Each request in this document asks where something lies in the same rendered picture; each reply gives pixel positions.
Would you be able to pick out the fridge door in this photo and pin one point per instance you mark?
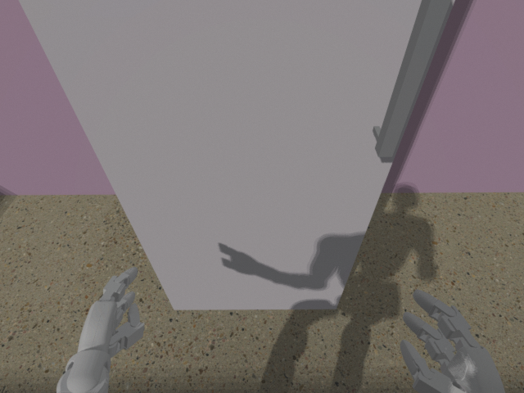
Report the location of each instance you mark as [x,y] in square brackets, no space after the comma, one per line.
[237,134]

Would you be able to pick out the left robot hand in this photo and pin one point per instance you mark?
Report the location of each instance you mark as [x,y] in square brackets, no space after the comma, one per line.
[106,314]

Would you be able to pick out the left robot forearm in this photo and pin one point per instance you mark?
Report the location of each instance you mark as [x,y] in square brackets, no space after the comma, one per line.
[86,372]

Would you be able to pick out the handle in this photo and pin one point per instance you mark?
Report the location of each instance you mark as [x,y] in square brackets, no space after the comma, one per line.
[426,28]

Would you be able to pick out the right robot hand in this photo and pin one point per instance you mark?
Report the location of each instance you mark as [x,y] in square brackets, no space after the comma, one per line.
[471,367]

